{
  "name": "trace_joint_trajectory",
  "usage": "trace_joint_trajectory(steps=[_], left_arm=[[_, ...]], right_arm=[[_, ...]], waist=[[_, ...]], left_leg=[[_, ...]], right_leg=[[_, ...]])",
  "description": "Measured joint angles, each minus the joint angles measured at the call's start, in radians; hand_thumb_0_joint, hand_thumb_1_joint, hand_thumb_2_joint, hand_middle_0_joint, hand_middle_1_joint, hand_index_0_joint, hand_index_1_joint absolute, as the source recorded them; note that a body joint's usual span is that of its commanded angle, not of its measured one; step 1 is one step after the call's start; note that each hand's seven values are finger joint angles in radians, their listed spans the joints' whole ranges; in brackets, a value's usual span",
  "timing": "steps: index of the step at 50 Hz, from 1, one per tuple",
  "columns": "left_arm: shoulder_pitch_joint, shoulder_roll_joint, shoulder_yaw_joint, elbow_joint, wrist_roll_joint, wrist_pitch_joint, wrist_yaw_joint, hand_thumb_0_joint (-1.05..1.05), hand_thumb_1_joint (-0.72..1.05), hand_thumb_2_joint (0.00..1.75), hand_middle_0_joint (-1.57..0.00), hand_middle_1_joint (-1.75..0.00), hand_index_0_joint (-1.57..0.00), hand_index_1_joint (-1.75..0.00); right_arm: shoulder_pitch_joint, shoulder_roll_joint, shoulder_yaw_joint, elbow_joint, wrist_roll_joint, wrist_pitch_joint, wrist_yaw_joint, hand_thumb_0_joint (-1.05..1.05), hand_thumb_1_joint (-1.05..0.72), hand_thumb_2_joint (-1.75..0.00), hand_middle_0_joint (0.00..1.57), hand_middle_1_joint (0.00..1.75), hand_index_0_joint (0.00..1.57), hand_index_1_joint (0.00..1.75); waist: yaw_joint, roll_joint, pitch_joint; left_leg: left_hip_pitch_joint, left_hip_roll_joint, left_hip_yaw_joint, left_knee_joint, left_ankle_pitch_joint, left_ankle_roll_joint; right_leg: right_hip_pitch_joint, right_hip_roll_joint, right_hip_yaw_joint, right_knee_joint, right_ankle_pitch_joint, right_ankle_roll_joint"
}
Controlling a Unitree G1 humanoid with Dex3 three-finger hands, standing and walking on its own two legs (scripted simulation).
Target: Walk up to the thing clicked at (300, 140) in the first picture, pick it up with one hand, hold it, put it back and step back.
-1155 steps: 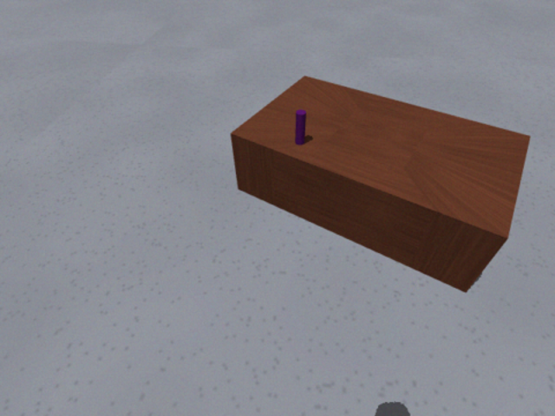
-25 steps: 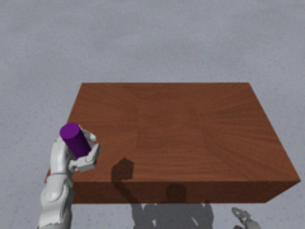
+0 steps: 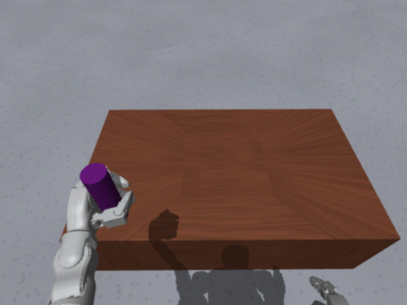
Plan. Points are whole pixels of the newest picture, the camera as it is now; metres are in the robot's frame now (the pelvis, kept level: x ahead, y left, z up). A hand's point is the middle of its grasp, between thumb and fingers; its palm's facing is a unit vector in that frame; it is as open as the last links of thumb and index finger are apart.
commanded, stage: hold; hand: left
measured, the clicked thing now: (107, 196) +0.33 +0.19 +0.07
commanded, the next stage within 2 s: crouch in 0.30 s
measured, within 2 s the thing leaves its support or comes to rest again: neither
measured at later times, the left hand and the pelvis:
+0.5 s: hand (115, 201) +0.33 +0.18 +0.05, palm faces +0.07 -1.00 -0.01, open 5.3 cm; pelvis +0.00 +0.00 +0.00, yaw +0 degrees
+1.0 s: hand (134, 196) +0.42 +0.19 -0.08, palm faces +0.05 -1.00 +0.00, open 5.3 cm; pelvis -0.02 +0.00 -0.10, yaw -1 degrees
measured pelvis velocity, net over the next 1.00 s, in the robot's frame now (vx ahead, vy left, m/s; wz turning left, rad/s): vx -0.02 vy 0.00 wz -0.02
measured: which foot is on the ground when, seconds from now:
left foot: down 0.00-1.00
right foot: down 0.00-1.00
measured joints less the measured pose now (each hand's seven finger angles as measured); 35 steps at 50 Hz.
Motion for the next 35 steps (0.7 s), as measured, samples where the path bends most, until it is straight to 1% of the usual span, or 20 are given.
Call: trace_joint_trajectory(steps=[3,9,16,22,25,29,32,35], left_arm=[[0.0,0.003,-0.006,0.002,0.001,-0.002,-0.003,0.03,0.18,1.1,-1.0,-1.12,-1.02,-1.12],[-0.024,0.001,0.001,0.026,-0.002,0.0,0.001,0.03,0.18,1.1,-1.0,-1.12,-1.02,-1.12],[-0.007,0.0,-0.008,0.006,0.002,0.0,-0.002,0.03,0.18,1.1,-1.0,-1.12,-1.02,-1.12],[-0.022,0.002,0.008,0.034,-0.004,-0.004,0.004,0.03,0.18,1.1,-1.0,-1.12,-1.02,-1.12],[-0.033,0.009,0.007,0.051,0.003,-0.009,0.0,0.03,0.18,1.1,-1.0,-1.12,-1.01,-1.12],[-0.061,0.016,0.004,0.098,0.007,-0.03,-0.018,0.03,0.19,1.1,-1.0,-1.12,-1.01,-1.12],[-0.102,0.013,0.017,0.158,0.004,-0.057,-0.027,0.03,0.19,1.1,-1.0,-1.12,-1.01,-1.12],[-0.154,0.015,0.038,0.23,0.007,-0.099,-0.03,0.03,0.19,1.09,-1.0,-1.12,-1.01,-1.12]], right_arm=[[0.001,-0.002,0.0,0.003,0.0,-0.001,-0.002,0.01,-0.91,-0.9,0.2,0.3,0.2,0.3],[-0.006,-0.001,0.001,0.004,0.0,-0.005,-0.003,0.01,-0.91,-0.9,0.2,0.3,0.2,0.3],[-0.003,-0.002,0.001,-0.001,0.002,-0.005,-0.003,0.01,-0.91,-0.9,0.2,0.3,0.2,0.3],[-0.005,0.002,0.003,0.003,0.002,-0.006,-0.003,0.01,-0.91,-0.9,0.2,0.3,0.2,0.3],[-0.008,0.003,0.001,0.003,0.0,-0.009,-0.001,0.01,-0.9,-0.9,0.2,0.3,0.2,0.3],[-0.014,0.0,-0.001,0.007,-0.004,-0.015,0.002,0.01,-0.89,-0.9,0.2,0.3,0.2,0.3],[-0.02,-0.002,-0.006,0.011,-0.009,-0.021,0.009,0.01,-0.89,-0.9,0.2,0.3,0.2,0.3],[-0.023,-0.005,-0.01,0.011,-0.018,-0.03,0.019,0.01,-0.89,-0.89,0.2,0.3,0.2,0.3]], waist=[[0.001,0.003,-0.003],[-0.001,-0.001,-0.002],[0.0,0.002,-0.002],[0.001,-0.003,-0.006],[0.0,-0.005,-0.002],[-0.004,-0.007,0.001],[-0.009,-0.012,0.0],[-0.018,-0.021,-0.004]], left_leg=[[0.002,-0.001,-0.001,-0.001,0.001,0.0],[-0.003,-0.002,-0.002,0.002,0.003,0.001],[0.003,-0.001,0.002,-0.003,0.004,0.003],[-0.002,-0.002,0.002,0.001,0.001,0.004],[-0.012,-0.003,0.001,0.007,0.0,0.005],[-0.044,-0.004,-0.002,0.025,-0.003,0.007],[-0.092,-0.004,-0.003,0.055,-0.01,0.007],[-0.167,-0.004,-0.006,0.105,-0.024,0.007]], right_leg=[[0.003,-0.001,-0.001,-0.002,0.001,0.0],[-0.002,-0.001,-0.001,0.002,0.003,0.001],[0.005,-0.001,0.002,-0.007,0.006,0.003],[0.0,-0.002,0.002,-0.003,0.004,0.004],[-0.009,-0.003,0.001,0.002,0.003,0.004],[-0.039,-0.003,0.0,0.017,0.0,0.006],[-0.086,-0.003,0.0,0.047,-0.008,0.006],[-0.162,-0.001,0.001,0.099,-0.022,0.006]])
